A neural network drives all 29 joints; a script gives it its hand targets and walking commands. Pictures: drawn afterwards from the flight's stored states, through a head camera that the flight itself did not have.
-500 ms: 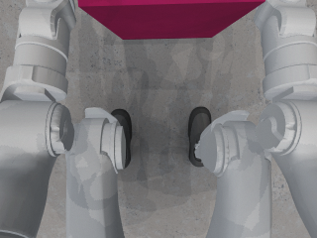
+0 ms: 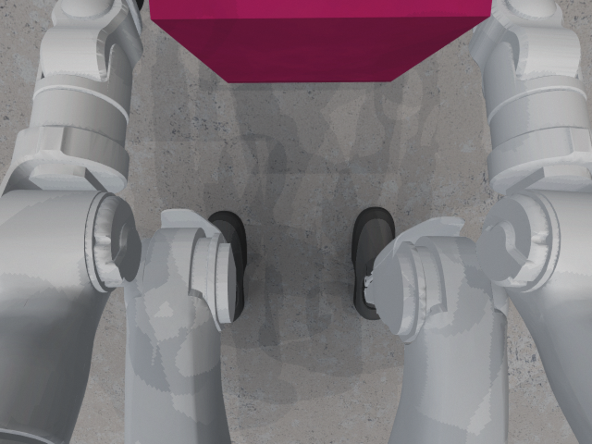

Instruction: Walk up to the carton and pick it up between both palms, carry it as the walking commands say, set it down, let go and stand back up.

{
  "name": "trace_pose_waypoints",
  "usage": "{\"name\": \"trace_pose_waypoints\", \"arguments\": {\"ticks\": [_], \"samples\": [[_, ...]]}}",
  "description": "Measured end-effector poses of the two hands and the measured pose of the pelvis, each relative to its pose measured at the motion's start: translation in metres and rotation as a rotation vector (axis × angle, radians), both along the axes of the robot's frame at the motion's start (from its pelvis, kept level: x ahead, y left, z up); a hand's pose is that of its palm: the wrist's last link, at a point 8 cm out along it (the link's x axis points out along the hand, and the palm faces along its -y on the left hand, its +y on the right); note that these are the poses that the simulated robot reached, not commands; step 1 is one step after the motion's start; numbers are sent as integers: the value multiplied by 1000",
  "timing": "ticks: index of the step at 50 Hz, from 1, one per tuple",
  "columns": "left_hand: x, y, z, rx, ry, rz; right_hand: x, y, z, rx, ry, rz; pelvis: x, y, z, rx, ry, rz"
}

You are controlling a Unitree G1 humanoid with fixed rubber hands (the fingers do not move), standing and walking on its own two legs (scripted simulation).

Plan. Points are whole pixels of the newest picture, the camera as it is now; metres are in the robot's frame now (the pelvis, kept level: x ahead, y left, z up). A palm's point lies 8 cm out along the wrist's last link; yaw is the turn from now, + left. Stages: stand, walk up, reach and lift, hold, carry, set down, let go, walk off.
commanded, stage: set down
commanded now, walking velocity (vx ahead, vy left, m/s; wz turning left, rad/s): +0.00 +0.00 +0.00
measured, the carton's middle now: out of the picture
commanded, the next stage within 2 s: let go in 1.96 s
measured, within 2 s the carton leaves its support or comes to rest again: neither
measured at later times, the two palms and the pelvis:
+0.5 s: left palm out of the picture +0.56 +0.21 -0.19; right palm out of the picture +0.55 -0.19 -0.19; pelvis +0.00 +0.01 +0.00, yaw -1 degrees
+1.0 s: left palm out of the picture +0.57 +0.22 -0.09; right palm out of the picture +0.56 -0.19 -0.10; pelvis +0.00 +0.02 +0.03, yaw -2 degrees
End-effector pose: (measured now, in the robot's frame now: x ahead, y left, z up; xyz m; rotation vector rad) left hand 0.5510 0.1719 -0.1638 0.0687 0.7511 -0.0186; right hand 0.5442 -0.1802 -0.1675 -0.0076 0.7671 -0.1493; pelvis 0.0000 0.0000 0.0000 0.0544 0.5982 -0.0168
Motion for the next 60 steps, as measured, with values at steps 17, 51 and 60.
{"name": "trace_pose_waypoints", "arguments": {"ticks": [17,51,60], "samples": [[1,23,-29,46,-22,108,-2,-11,-26,-62,-24,-38,2,5,0,-12,-2,-1],[20,48,75,90,-139,94,14,-12,78,-49,-142,-62,4,17,34,-48,-117,-1],[14,51,119,78,-125,83,10,-10,125,-55,-133,-42,5,18,79,-53,-113,3]]}}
